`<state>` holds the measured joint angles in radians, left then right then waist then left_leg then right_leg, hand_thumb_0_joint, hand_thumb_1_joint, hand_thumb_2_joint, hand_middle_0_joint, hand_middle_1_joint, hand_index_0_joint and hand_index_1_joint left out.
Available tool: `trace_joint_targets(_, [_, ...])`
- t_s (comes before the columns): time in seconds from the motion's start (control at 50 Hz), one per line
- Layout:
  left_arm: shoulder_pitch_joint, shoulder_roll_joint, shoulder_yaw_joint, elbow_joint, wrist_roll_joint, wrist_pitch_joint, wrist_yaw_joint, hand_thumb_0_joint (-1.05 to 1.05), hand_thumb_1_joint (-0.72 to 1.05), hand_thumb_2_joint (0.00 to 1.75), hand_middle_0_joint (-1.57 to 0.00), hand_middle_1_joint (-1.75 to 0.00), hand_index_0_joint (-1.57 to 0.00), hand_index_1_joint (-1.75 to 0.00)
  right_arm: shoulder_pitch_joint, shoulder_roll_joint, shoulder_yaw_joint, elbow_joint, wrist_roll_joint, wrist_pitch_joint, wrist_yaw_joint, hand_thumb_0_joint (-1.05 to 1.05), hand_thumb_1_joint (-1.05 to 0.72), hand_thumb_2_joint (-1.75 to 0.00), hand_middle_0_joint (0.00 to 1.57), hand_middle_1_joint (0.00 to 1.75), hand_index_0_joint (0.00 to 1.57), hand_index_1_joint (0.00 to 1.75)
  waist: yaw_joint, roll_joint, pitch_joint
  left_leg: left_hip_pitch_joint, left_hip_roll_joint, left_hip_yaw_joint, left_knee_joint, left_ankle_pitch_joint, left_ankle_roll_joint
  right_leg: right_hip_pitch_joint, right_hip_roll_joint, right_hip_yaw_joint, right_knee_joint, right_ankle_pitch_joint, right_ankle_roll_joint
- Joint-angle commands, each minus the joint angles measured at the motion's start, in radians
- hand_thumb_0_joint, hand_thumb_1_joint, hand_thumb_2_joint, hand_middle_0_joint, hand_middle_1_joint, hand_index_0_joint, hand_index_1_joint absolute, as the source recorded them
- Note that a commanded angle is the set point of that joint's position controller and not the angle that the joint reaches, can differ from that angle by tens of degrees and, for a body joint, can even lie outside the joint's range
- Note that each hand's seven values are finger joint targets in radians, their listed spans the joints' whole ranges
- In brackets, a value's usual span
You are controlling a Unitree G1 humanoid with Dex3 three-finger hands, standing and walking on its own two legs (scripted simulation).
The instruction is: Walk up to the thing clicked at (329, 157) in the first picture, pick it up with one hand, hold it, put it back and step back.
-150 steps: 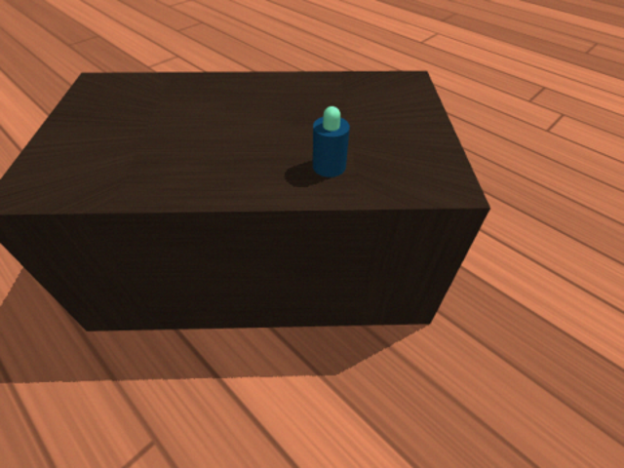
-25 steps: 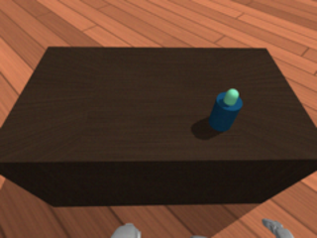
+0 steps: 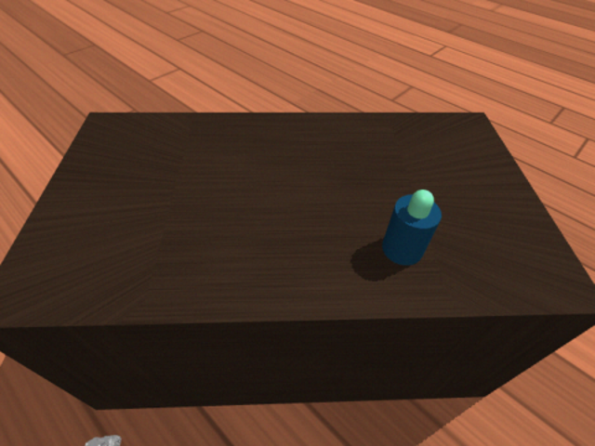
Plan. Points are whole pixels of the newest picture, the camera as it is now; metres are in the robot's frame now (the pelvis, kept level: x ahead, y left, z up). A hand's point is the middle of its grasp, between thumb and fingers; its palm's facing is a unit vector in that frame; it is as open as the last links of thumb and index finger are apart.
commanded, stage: walk up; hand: right
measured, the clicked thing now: (412, 223) +0.53 -0.22 -0.08
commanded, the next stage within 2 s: stand in 0.56 s
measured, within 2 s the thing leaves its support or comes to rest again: neither
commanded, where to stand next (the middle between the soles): +0.06 -0.02 m, yaw +0 degrees
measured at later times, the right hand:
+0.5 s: hand out of the picture +0.10 -0.25 -0.14, palm faces -0.06 +0.93 -0.37, open 7.4 cm
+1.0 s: hand out of the picture +0.12 -0.24 -0.15, palm faces -0.03 +0.94 -0.33, open 7.4 cm
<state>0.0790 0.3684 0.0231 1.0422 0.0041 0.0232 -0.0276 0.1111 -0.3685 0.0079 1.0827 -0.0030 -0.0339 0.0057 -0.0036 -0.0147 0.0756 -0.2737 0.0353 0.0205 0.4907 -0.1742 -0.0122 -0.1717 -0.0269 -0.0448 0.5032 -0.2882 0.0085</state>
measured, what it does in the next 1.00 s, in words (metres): stands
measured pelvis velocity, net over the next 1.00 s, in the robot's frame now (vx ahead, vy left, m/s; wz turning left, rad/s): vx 0.03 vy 0.01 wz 0.00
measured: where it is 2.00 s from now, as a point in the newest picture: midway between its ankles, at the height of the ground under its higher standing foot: outside the picture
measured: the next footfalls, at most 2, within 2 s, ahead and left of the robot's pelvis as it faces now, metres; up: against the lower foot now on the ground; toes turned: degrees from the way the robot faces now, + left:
none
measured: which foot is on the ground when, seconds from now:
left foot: down 0.00-1.00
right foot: down 0.00-1.00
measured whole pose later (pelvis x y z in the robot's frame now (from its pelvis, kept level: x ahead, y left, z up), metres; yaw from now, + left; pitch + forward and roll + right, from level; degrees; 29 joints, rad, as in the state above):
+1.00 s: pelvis +0.03 +0.01 +0.01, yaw +0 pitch -1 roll +0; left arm 0.10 0.35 0.01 1.13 0.01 -0.01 -0.01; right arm 0.08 -0.34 0.00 1.15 -0.01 -0.02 0.01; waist 0.00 -0.01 0.06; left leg -0.17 0.02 0.03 0.33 -0.14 -0.01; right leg -0.05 -0.04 -0.04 0.31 -0.24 0.03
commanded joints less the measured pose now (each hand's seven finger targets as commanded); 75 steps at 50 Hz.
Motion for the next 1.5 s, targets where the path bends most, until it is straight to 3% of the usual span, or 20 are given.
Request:
trace_joint_targets(0.0, [-0.054, 0.215, 0.046, -0.039, 0.002, -0.026, 0.012, 0.0, 0.9, 0.9, -0.2, -0.3, -0.2, -0.3, -0.049, -0.219, -0.047, -0.053, -0.001, -0.016, -0.017, 0.0, -0.9, -0.9, 0.2, 0.3, 0.2, 0.3, -0.003, -0.004, -0.088, 0.064, 0.083, -0.103, -0.114, 0.036, 0.04, -0.021, -0.109, 0.124, -0.174, 0.044, -0.063])
trace_joint_targets(0.08, [-0.051, 0.205, 0.047, -0.021, 0.001, -0.027, 0.011, 0.0, 0.9, 0.9, -0.2, -0.3, -0.2, -0.3, -0.059, -0.214, -0.044, -0.043, -0.002, -0.014, -0.015, 0.0, -0.9, -0.9, 0.2, 0.3, 0.2, 0.3, 0.001, 0.012, -0.08, 0.067, 0.086, -0.113, -0.145, -0.004, 0.036, -0.016, -0.105, 0.114, -0.197, 0.024, -0.054])
trace_joint_targets(0.18, [-0.049, 0.204, 0.051, -0.01, 0.002, -0.028, 0.011, 0.0, 0.9, 0.9, -0.2, -0.3, -0.2, -0.3, -0.062, -0.212, -0.044, -0.033, -0.002, -0.018, -0.019, 0.0, -0.9, -0.9, 0.2, 0.3, 0.2, 0.3, 0.002, 0.013, -0.122, 0.108, 0.09, -0.096, -0.13, 0.126, 0.034, 0.023, -0.106, 0.098, -0.196, 0.119, -0.048])
trace_joint_targets(0.24, [-0.044, 0.207, 0.053, -0.004, 0.004, -0.025, 0.012, 0.0, 0.9, 0.9, -0.2, -0.3, -0.2, -0.3, -0.068, -0.215, -0.048, -0.032, -0.003, -0.015, -0.021, 0.0, -0.9, -0.9, 0.2, 0.3, 0.2, 0.3, 0.004, 0.014, -0.117, 0.106, 0.094, -0.098, -0.135, 0.137, 0.038, 0.028, -0.105, 0.09, -0.194, 0.128, -0.046])
trace_joint_targets(0.42, [-0.028, 0.193, 0.05, 0.002, 0.004, -0.022, 0.012, 0.0, 0.9, 0.9, -0.2, -0.3, -0.2, -0.3, -0.078, -0.21, -0.048, -0.029, -0.004, -0.008, -0.021, 0.0, -0.9, -0.9, 0.2, 0.3, 0.2, 0.3, 0.003, 0.03, -0.097, 0.08, 0.093, -0.123, -0.168, 0.049, 0.036, 0.032, -0.102, 0.085, -0.213, 0.074, -0.042])
trace_joint_targets(0.52, [-0.018, 0.193, 0.053, 0.004, 0.005, -0.022, 0.013, 0.0, 0.9, 0.9, -0.2, -0.3, -0.2, -0.3, -0.075, -0.209, -0.049, -0.025, -0.004, -0.012, -0.023, 0.0, -0.9, -0.9, 0.2, 0.3, 0.2, 0.3, 0.005, 0.035, -0.122, 0.084, 0.099, -0.126, -0.166, 0.118, 0.039, 0.061, -0.101, 0.072, -0.198, 0.122, -0.041])
trace_joint_targets(0.54, [-0.005, 0.172, 0.034, 0.021, 0.005, -0.035, 0.016, 0.0, 0.9, 0.9, -0.2, -0.3, -0.2, -0.3, -0.094, -0.19, -0.042, -0.019, -0.008, -0.007, -0.015, 0.0, -0.9, -0.9, 0.2, 0.3, 0.2, 0.3, 0.009, 0.056, -0.133, 0.128, 0.101, -0.119, -0.179, 0.078, 0.03, 0.04, -0.115, 0.099, -0.239, 0.058, -0.034])
trace_joint_targets(0.58, [-0.031, 0.188, 0.032, 0.02, 0.008, -0.047, 0.019, 0.0, 0.9, 0.9, -0.2, -0.3, -0.2, -0.3, -0.07, -0.187, -0.041, -0.012, -0.007, -0.003, -0.011, 0.0, -0.9, -0.9, 0.2, 0.3, 0.2, 0.3, -0.008, 0.035, -0.101, 0.118, 0.095, -0.122, -0.191, 0.045, 0.027, 0.026, -0.116, 0.103, -0.258, 0.041, -0.033])
trace_joint_targets(0.64, [-0.024, 0.196, 0.03, 0.032, 0.007, -0.052, 0.023, 0.0, 0.9, 0.9, -0.2, -0.3, -0.2, -0.3, -0.078, -0.19, -0.043, -0.007, -0.006, 0.0, -0.008, 0.0, -0.9, -0.9, 0.2, 0.3, 0.2, 0.3, -0.003, 0.031, -0.094, 0.121, 0.099, -0.124, -0.2, 0.063, 0.028, 0.04, -0.12, 0.098, -0.254, 0.068, -0.029])
trace_joint_targets(0.7, [-0.004, 0.189, 0.024, 0.039, 0.003, -0.058, 0.025, 0.0, 0.9, 0.9, -0.2, -0.3, -0.2, -0.3, -0.078, -0.194, -0.044, -0.005, -0.005, -0.005, -0.007, 0.0, -0.9, -0.9, 0.2, 0.3, 0.2, 0.3, 0.001, 0.025, -0.118, 0.168, 0.108, -0.118, -0.187, 0.197, 0.028, 0.059, -0.119, 0.09, -0.244, 0.164, -0.023])
trace_joint_targets(0.8, [-0.005, 0.193, 0.025, 0.041, 0.005, -0.058, 0.029, 0.0, 0.9, 0.9, -0.2, -0.3, -0.2, -0.3, -0.081, -0.189, -0.044, -0.002, -0.006, -0.002, -0.008, 0.0, -0.9, -0.9, 0.2, 0.3, 0.2, 0.3, 0.001, 0.023, -0.117, 0.171, 0.105, -0.111, -0.195, 0.167, 0.026, 0.061, -0.119, 0.085, -0.25, 0.157, -0.019])
trace_joint_targets(0.88, [0.001, 0.189, 0.024, 0.042, 0.001, -0.059, 0.03, 0.0, 0.9, 0.9, -0.2, -0.3, -0.2, -0.3, -0.077, -0.19, -0.043, 0.005, -0.004, -0.006, -0.01, 0.0, -0.9, -0.9, 0.2, 0.3, 0.2, 0.3, 0.005, 0.02, -0.133, 0.195, 0.111, -0.105, -0.186, 0.275, 0.025, 0.088, -0.122, 0.083, -0.236, 0.247, -0.017])
trace_joint_targets(1.1, [-0.004, 0.191, 0.024, 0.039, 0.006, -0.054, 0.035, 0.0, 0.9, 0.9, -0.2, -0.3, -0.2, -0.3, -0.084, -0.189, -0.045, 0.01, -0.004, 0.001, -0.012, 0.0, -0.9, -0.9, 0.2, 0.3, 0.2, 0.3, 0.003, 0.02, -0.126, 0.195, 0.108, -0.095, -0.193, 0.237, 0.02, 0.09, -0.121, 0.077, -0.247, 0.224, -0.014])
trace_joint_targets(1.3, [-0.004, 0.199, 0.023, 0.03, 0.002, -0.056, 0.04, 0.0, 0.9, 0.9, -0.2, -0.3, -0.2, -0.3, -0.083, -0.182, -0.043, 0.009, -0.004, 0.003, -0.012, 0.0, -0.9, -0.9, 0.2, 0.3, 0.2, 0.3, 0.0, 0.013, -0.144, 0.208, 0.11, -0.082, -0.164, 0.342, 0.025, 0.125, -0.128, 0.072, -0.23, 0.373, -0.011])
trace_joint_targets(1.44, [-0.006, 0.194, 0.023, 0.029, 0.005, -0.051, 0.038, 0.0, 0.9, 0.9, -0.2, -0.3, -0.2, -0.3, -0.076, -0.187, -0.043, 0.009, -0.004, 0.004, -0.014, 0.0, -0.9, -0.9, 0.2, 0.3, 0.2, 0.3, -0.001, 0.018, -0.11, 0.19, 0.107, -0.086, -0.2, 0.216, 0.021, 0.096, -0.121, 0.076, -0.259, 0.211, -0.017])
trace_joint_targets(1.48, [0.005, 0.195, 0.022, 0.031, 0.006, -0.052, 0.038, 0.0, 0.9, 0.9, -0.2, -0.3, -0.2, -0.3, -0.082, -0.183, -0.042, 0.008, -0.006, 0.004, -0.012, 0.0, -0.9, -0.9, 0.2, 0.3, 0.2, 0.3, 0.003, 0.01, -0.107, 0.19, 0.109, -0.089, -0.196, 0.257, 0.023, 0.095, -0.122, 0.073, -0.255, 0.246, -0.017])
